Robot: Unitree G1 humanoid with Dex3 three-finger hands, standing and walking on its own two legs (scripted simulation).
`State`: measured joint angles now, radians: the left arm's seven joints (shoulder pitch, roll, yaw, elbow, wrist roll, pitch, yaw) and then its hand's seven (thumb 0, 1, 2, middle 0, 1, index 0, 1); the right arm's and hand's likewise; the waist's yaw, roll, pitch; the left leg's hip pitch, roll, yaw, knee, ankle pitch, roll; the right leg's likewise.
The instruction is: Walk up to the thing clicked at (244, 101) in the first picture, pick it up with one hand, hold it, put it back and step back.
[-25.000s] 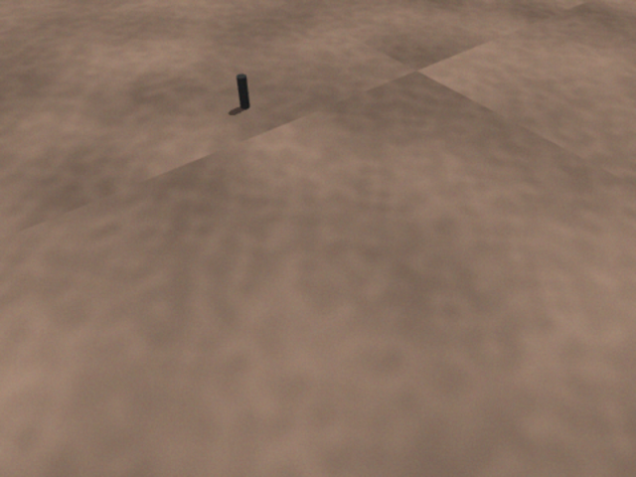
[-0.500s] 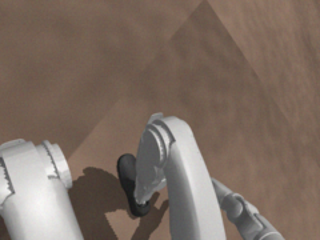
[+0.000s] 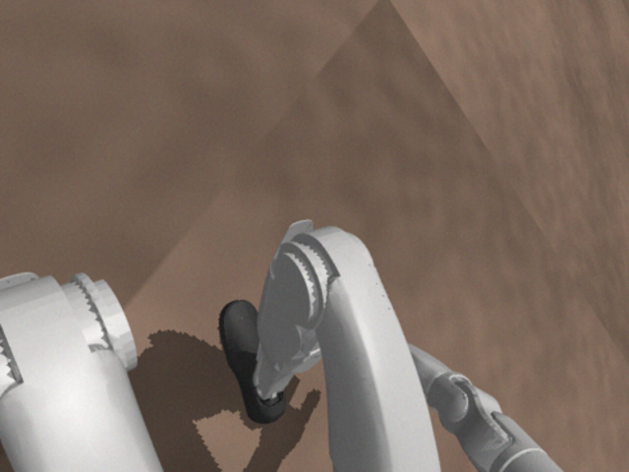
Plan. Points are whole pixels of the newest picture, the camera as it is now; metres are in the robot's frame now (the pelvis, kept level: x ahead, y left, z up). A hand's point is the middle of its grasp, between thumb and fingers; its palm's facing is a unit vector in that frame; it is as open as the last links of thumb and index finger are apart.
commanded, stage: loosen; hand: left
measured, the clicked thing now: out of the picture +0.43 +0.33 -0.19
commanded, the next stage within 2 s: open in 0.02 s
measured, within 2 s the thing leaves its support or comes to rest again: neither
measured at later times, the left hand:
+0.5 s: hand out of the picture +0.44 +0.32 -0.18, palm faces +0.50 -0.87 +0.02, open 11.2 cm
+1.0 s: hand out of the picture +0.43 +0.36 -0.14, palm faces +0.53 -0.85 +0.01, open 17.1 cm
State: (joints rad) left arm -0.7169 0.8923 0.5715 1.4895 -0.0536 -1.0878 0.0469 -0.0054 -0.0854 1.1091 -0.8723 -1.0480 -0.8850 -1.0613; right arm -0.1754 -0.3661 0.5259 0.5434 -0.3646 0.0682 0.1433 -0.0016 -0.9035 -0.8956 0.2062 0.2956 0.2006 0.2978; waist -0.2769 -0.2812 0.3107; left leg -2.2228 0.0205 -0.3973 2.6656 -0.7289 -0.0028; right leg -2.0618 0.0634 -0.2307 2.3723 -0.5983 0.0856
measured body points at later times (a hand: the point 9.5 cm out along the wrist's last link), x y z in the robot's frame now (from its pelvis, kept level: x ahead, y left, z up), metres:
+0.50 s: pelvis +0.00 +0.00 +0.00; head +0.23 +0.21 +0.32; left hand +0.41 +0.36 -0.18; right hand +0.16 -0.24 -0.03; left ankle +0.08 +0.12 -0.25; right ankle +0.15 -0.13 -0.25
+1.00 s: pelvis +0.00 +0.00 +0.00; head +0.22 +0.21 +0.33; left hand +0.40 +0.40 -0.14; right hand +0.17 -0.24 -0.03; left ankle +0.08 +0.12 -0.25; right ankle +0.15 -0.13 -0.25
